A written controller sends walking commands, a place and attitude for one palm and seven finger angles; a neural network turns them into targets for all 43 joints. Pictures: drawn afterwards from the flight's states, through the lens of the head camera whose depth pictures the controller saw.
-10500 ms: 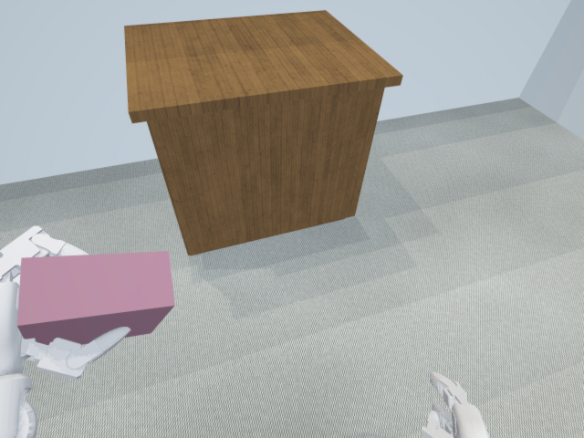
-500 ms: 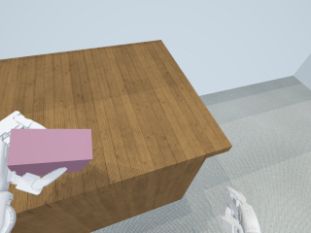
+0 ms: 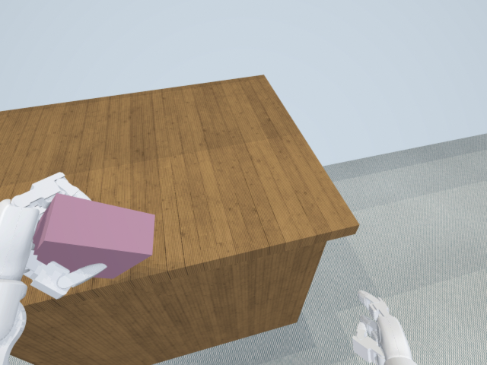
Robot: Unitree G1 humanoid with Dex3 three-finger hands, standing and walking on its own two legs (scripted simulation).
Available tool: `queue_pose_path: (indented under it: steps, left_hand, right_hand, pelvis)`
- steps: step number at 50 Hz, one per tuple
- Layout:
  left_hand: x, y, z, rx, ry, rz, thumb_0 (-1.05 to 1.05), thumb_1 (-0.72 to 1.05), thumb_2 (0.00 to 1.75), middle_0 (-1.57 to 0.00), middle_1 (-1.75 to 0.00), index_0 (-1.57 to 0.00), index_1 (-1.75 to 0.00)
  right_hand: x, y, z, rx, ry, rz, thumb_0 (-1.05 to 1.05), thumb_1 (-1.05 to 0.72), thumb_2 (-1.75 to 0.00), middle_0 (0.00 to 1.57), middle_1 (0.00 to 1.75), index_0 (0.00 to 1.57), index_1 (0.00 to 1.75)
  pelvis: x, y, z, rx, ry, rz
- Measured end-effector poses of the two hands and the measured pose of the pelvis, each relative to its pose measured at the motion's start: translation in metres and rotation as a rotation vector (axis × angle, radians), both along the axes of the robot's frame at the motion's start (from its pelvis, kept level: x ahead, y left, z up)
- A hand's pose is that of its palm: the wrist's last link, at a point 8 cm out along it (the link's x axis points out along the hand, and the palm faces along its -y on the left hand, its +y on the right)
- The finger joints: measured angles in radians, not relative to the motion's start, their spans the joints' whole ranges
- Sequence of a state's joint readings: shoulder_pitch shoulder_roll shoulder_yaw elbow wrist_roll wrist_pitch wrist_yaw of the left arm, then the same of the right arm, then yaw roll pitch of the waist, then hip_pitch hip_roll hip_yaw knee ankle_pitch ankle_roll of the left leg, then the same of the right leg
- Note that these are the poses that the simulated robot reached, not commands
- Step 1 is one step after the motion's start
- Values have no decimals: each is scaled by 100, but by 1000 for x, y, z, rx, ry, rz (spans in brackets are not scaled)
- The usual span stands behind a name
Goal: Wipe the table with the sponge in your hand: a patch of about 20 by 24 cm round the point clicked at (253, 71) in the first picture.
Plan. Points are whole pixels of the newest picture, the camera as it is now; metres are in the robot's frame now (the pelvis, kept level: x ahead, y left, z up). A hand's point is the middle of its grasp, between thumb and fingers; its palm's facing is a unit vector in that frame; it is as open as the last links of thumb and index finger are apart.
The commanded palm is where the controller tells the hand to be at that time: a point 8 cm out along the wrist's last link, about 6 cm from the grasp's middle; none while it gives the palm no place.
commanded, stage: turn the palm down, sponge in hand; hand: left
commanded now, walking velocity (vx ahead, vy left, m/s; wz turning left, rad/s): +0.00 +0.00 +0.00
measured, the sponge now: (104, 244) +0.23 +0.23 +0.13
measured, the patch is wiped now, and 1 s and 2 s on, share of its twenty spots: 0.00 0.00 0.00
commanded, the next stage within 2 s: move the sponge above the wiping area in 1.80 s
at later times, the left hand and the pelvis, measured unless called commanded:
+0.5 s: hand (80, 202) +0.25 +0.24 +0.19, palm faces +0.29 -0.43 -0.86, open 9.9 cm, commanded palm +0.21 +0.27 +0.22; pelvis +0.03 -0.04 +0.00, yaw +0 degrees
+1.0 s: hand (35, 203) +0.24 +0.31 +0.19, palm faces +0.22 -0.20 -0.96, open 9.9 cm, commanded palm +0.21 +0.28 +0.24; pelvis +0.02 +0.00 +0.00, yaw +0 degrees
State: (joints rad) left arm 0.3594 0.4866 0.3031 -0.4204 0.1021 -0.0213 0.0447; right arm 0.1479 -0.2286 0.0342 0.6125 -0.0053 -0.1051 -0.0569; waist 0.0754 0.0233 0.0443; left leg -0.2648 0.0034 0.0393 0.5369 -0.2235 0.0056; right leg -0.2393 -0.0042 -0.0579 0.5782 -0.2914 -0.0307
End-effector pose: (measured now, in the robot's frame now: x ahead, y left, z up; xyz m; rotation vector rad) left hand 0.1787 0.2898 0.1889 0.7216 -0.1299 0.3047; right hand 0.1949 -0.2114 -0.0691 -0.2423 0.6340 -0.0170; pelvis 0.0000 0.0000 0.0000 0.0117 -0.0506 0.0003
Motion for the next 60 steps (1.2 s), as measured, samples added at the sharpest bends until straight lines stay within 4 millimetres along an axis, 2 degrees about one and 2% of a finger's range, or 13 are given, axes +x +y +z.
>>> queue_pose_path:
  steps: [4, 8, 13, 20, 24, 28, 31, 34, 40, 46, 51, 56, 60]
  left_hand:
    - [-5, 11, 21, 66, -101, 120, -1, -48, 101, -77, -134, -77, -133]
    - [6, 15, 23, 100, 24, 181, -1, -48, 101, -77, -134, -77, -133]
    - [28, -8, 10, 175, 223, 82, -1, -48, 101, -77, -134, -77, -134]
    - [37, -44, 32, 291, 85, -57, -1, -48, 101, -77, -134, -77, -134]
    - [35, -33, 44, 335, 75, 40, -1, -48, 101, -77, -134, -77, -134]
    - [35, -12, 35, 360, 194, 151, 0, -48, 101, -77, -134, -77, -134]
    - [36, -6, 25, 379, 271, 168, 0, -48, 101, -77, -134, -77, -134]
    - [37, -16, 22, 404, 262, 112, -1, -48, 101, -77, -134, -77, -134]
    - [38, -35, 38, 497, 143, 29, -1, -48, 101, -77, -134, -77, -134]
    - [37, -1, 55, 522, 162, 217, 0, -48, 101, -76, -134, -77, -134]
    - [34, 18, 41, 524, 320, 284, 0, -47, 101, -76, -134, -77, -134]
    - [33, -8, 24, 583, 369, 124, 0, -47, 101, -76, -134, -77, -134]
    - [30, -20, 34, 672, 290, 54, 0, -47, 101, -76, -134, -77, -134]
  right_hand:
    - [-1, -11, -6, -10, 23, 25, 1, -91, -90, 21, 30, 20, 30]
    - [-1, -25, -13, 6, 30, 1, 1, -91, -90, 21, 30, 20, 30]
    - [3, -43, -19, 19, 18, -59, 1, -91, -90, 21, 30, 20, 30]
    - [9, -61, -22, 7, 49, -100, 1, -91, -90, 21, 30, 20, 30]
    - [14, -66, -25, 12, 74, -112, 1, -91, -90, 20, 30, 20, 30]
    - [22, -67, -28, 8, 86, -120, 1, -91, -90, 20, 30, 20, 30]
    - [29, -63, -27, 1, 73, -119, 1, -91, -90, 20, 30, 20, 30]
    - [37, -54, -21, -3, 41, -109, 1, -91, -90, 20, 30, 20, 30]
    - [49, -28, -7, 31, -16, -83, 1, -91, -90, 20, 30, 20, 30]
    - [51, -4, -4, 79, -6, -46, 1, -91, -90, 20, 30, 20, 30]
    - [50, 11, -3, 84, 5, -15, 1, -91, -90, 21, 30, 20, 30]
    - [50, 26, 0, 75, -5, 14, 1, -91, -90, 21, 30, 20, 30]
    - [49, 36, 2, 80, -3, 42, 1, -91, -90, 20, 30, 20, 30]
  pelvis:
    - [-3, -16, -1, -6, -9, 25]
    - [-3, -25, 0, -5, -18, 28]
    - [3, -31, 1, 1, -12, 11]
    - [22, -38, -2, 11, 26, -7]
    - [32, -36, -2, 15, 38, -9]
    - [36, -33, -3, 17, 43, -4]
    - [36, -29, -3, 17, 45, 0]
    - [36, -25, -3, 13, 46, 1]
    - [34, -16, -1, 6, 38, -2]
    - [26, -6, 2, 1, 16, -4]
    - [16, 2, 5, -1, 2, 2]
    - [9, 9, 8, -2, -10, -1]
    - [7, 10, 9, -3, -20, -4]
